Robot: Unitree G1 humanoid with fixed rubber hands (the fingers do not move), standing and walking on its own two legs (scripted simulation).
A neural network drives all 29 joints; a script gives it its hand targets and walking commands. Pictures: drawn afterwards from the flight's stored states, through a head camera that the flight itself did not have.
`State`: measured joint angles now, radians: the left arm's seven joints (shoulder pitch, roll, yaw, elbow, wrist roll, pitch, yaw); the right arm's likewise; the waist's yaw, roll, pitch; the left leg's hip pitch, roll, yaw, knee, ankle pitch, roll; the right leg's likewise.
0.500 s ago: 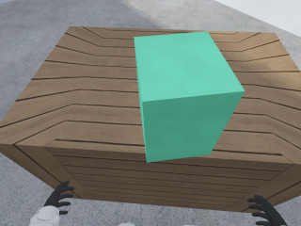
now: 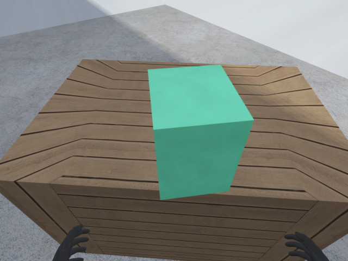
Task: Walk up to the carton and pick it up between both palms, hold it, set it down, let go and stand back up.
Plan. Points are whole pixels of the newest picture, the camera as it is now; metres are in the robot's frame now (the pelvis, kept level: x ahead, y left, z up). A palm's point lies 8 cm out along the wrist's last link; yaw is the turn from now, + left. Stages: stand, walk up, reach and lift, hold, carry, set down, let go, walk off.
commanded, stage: reach and lift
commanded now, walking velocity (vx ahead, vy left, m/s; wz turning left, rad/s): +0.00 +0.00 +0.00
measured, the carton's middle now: (190, 133) +0.43 -0.02 +0.07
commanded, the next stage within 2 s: none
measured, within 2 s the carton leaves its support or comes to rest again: neither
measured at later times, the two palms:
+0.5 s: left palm (79, 243) +0.18 +0.22 +0.00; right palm (315, 247) +0.17 -0.26 +0.01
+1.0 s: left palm (91, 219) +0.20 +0.18 +0.07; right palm (308, 227) +0.19 -0.24 +0.06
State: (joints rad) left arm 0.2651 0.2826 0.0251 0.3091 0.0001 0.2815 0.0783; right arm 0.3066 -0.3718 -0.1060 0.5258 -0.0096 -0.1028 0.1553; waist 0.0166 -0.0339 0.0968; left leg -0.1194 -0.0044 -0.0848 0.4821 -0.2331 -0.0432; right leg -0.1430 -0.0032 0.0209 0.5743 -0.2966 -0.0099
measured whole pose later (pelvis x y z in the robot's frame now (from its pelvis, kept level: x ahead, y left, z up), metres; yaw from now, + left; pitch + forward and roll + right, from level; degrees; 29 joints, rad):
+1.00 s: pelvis +0.01 +0.00 +0.01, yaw +0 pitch -7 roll +2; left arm 0.40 0.11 -0.10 -0.29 -0.03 0.24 0.20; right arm 0.44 -0.34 -0.05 -0.13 0.25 0.02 0.08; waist 0.02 -0.02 0.07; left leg -0.07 0.00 -0.08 0.38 -0.19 -0.05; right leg -0.11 0.00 0.03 0.49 -0.27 -0.01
